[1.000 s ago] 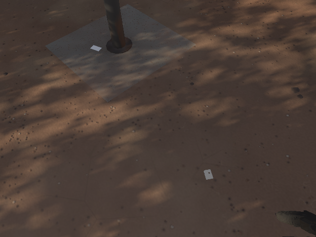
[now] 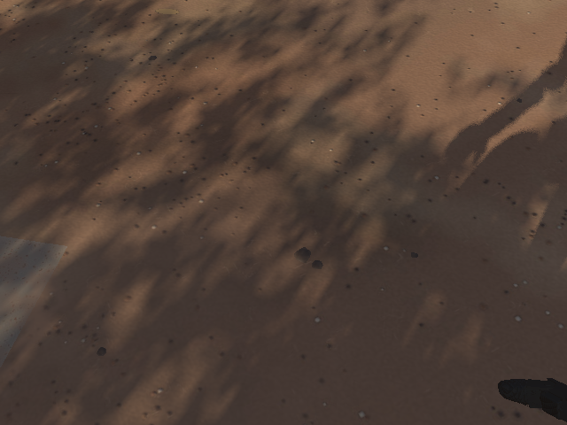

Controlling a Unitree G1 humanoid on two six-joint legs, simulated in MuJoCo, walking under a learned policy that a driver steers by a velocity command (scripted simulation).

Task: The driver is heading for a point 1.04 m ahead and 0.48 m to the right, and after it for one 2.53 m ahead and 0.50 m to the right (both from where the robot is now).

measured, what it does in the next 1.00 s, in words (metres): walks ahead, turning right: left foot, then right foot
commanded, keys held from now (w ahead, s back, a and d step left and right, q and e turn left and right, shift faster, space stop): w+e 0.90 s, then s+e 0.02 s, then s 0.08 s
